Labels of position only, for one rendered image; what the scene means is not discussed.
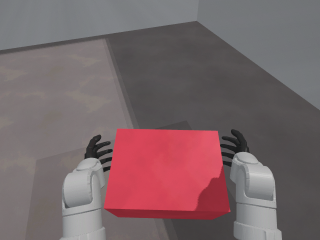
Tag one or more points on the robot left forearm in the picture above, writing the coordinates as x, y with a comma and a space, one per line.
81, 202

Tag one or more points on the right robot hand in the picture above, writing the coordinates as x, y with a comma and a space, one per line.
240, 142

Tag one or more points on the left robot hand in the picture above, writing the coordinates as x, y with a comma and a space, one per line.
92, 148

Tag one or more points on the carton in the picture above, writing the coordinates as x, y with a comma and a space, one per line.
167, 174

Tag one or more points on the robot right forearm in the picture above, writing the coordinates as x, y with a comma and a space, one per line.
255, 189

